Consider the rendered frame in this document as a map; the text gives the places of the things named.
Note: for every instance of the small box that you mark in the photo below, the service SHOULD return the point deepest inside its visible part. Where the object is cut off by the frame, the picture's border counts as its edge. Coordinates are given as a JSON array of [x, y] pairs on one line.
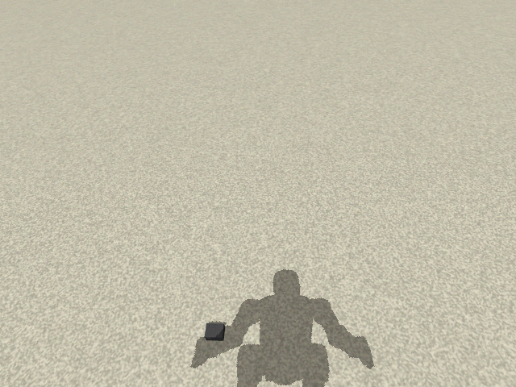
[[215, 331]]

